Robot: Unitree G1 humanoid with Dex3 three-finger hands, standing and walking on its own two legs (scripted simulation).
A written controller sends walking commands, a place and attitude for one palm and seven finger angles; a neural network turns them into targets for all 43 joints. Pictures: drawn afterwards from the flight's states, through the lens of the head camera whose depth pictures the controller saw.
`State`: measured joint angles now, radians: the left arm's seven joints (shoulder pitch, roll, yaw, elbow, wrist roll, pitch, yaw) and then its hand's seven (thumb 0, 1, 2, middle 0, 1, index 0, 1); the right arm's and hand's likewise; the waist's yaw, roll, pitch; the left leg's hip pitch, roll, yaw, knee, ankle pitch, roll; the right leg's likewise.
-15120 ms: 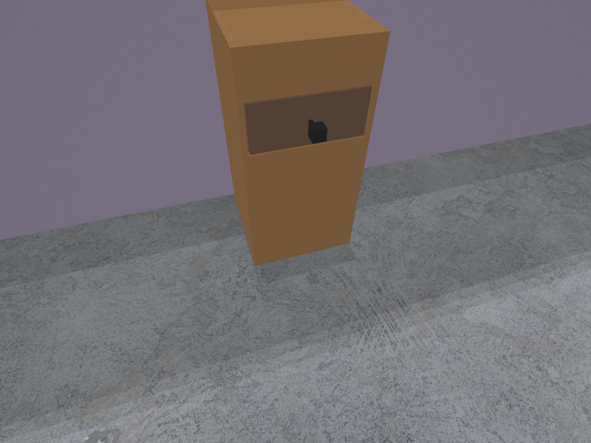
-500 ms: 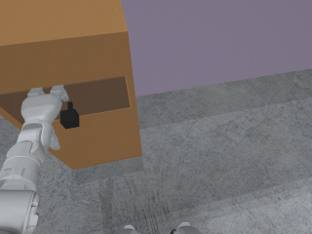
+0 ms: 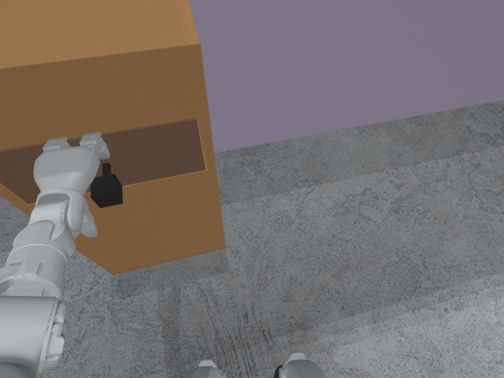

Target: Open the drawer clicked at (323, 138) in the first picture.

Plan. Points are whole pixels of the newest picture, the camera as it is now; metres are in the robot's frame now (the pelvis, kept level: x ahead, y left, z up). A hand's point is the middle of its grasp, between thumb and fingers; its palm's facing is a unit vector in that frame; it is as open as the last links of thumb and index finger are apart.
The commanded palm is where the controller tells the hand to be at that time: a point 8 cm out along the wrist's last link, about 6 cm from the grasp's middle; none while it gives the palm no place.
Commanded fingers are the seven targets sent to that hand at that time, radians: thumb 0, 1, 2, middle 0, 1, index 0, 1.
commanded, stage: lower the fingers behind the handle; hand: left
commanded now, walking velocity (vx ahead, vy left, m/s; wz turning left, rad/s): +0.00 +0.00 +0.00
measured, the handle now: (107, 182) +0.48 +0.28 -0.07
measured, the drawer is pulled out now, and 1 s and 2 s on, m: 0.00 0.00 0.00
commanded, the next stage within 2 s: close the thumb around the handle in 1.44 s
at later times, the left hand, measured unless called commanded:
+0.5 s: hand (93, 194) +0.44 +0.29 -0.05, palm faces -0.09 -0.04 -0.99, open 13.8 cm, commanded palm +0.42 +0.28 +0.01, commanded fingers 0.00 -0.50 0.30 -0.30 -1.20 -0.30 -1.20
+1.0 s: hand (104, 202) +0.44 +0.28 -0.08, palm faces -0.11 -0.03 -0.99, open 13.9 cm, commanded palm +0.42 +0.28 -0.02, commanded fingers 0.00 -0.50 0.30 -0.30 -1.20 -0.30 -1.20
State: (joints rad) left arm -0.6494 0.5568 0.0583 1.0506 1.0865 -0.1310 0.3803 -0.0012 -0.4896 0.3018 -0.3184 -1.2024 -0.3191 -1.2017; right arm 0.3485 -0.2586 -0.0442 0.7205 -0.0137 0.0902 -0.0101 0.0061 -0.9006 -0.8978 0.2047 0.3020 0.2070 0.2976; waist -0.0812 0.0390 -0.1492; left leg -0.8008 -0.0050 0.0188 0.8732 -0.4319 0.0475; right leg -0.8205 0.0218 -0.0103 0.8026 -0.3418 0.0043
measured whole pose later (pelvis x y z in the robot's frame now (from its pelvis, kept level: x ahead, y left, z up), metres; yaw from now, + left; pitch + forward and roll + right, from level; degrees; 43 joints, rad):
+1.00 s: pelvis -0.01 -0.01 -0.04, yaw +0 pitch +27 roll -2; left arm -0.72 0.57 0.11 1.14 1.11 -0.08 0.46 0.00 -0.49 0.30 -0.32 -1.20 -0.31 -1.21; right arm 0.29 -0.26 -0.02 0.73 -0.04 0.06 0.00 0.00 -0.90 -0.90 0.20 0.30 0.21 0.30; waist -0.12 0.04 -0.17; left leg -1.07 0.01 0.01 1.10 -0.50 0.04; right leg -1.09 0.03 -0.02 1.02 -0.41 -0.01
